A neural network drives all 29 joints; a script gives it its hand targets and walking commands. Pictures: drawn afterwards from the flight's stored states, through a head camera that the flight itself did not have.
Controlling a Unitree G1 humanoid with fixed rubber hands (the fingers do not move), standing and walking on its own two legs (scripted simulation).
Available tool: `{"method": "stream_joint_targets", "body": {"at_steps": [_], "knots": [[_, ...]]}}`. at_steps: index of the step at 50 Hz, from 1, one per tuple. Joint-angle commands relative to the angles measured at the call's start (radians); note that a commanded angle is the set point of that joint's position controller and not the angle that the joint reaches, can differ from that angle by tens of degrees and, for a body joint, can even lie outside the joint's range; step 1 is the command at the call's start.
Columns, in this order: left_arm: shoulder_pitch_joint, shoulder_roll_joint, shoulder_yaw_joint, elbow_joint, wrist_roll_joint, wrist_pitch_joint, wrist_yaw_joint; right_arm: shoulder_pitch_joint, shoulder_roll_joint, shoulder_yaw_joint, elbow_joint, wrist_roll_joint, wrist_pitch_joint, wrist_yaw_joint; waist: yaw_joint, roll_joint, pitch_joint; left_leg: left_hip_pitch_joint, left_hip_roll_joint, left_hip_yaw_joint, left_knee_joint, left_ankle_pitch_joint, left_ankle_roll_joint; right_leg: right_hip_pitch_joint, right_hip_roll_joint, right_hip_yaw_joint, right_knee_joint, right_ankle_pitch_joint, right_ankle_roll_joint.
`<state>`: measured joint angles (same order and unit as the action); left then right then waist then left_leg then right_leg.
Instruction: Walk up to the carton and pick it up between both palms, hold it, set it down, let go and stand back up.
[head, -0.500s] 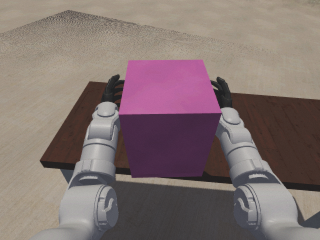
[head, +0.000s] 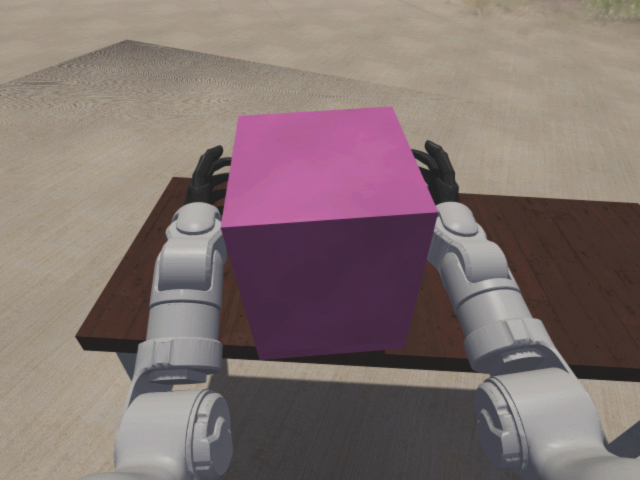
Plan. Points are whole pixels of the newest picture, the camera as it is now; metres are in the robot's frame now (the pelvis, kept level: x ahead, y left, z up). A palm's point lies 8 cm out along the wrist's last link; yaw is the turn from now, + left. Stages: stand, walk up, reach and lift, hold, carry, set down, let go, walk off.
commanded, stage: reach and lift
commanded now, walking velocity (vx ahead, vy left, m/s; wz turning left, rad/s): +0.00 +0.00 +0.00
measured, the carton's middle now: (324, 236) +0.39 -0.02 +0.14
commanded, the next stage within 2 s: hold in 0.94 s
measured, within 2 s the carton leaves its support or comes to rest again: neither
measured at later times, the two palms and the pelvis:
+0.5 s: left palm (200, 191) +0.39 +0.13 +0.22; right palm (443, 189) +0.38 -0.16 +0.22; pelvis +0.00 +0.00 +0.00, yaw -1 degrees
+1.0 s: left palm (194, 187) +0.38 +0.13 +0.23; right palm (444, 180) +0.37 -0.16 +0.24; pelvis +0.00 +0.00 +0.00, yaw +0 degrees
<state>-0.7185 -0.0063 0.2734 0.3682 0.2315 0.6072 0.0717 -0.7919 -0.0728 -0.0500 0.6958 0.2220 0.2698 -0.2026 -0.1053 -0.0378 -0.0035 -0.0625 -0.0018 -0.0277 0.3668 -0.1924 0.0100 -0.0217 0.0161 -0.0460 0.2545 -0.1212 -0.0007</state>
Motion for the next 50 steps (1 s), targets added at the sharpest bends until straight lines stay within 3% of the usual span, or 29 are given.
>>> {"method": "stream_joint_targets", "body": {"at_steps": [1, 14, 23, 35, 50], "knots": [[-0.664, -0.659, -0.472, -0.167, -0.114, -0.038, -0.144, -0.738, 0.633, 0.356, -0.334, 0.086, -0.016, 0.095, -0.012, 0.071, -0.433, 0.114, -0.031, -0.004, -0.024, 0.284, -0.061, 0.103, 0.045, -0.008, 0.012, 0.222, 0.043], [-0.740, -0.651, -0.433, -0.111, -0.112, 0.014, -0.147, -0.833, 0.631, 0.301, -0.293, 0.073, 0.023, 0.109, -0.001, 0.061, -0.404, 0.088, -0.023, 0.009, -0.055, 0.159, -0.047, 0.052, 0.044, -0.013, -0.002, 0.077, 0.030], [-0.760, -0.633, -0.403, -0.071, -0.116, 0.009, -0.154, -0.863, 0.643, 0.304, -0.266, 0.090, 0.031, 0.097, 0.003, 0.051, -0.446, 0.085, -0.031, 0.015, -0.041, 0.197, -0.043, 0.090, 0.044, -0.002, 0.003, 0.145, 0.038], [-0.750, -0.609, -0.427, -0.160, -0.126, 0.014, -0.166, -0.825, 0.656, 0.370, -0.334, 0.164, 0.066, 0.056, -0.007, 0.066, -0.464, 0.082, -0.046, 0.007, -0.010, 0.297, -0.056, 0.159, 0.048, 0.013, 0.027, 0.302, 0.054], [-0.771, -0.611, -0.445, -0.204, -0.137, 0.062, -0.160, -0.846, 0.641, 0.377, -0.372, 0.189, 0.117, 0.047, -0.001, 0.069, -0.445, 0.085, -0.038, 0.003, -0.017, 0.272, -0.062, 0.118, 0.058, 0.012, 0.017, 0.222, 0.042]]}}
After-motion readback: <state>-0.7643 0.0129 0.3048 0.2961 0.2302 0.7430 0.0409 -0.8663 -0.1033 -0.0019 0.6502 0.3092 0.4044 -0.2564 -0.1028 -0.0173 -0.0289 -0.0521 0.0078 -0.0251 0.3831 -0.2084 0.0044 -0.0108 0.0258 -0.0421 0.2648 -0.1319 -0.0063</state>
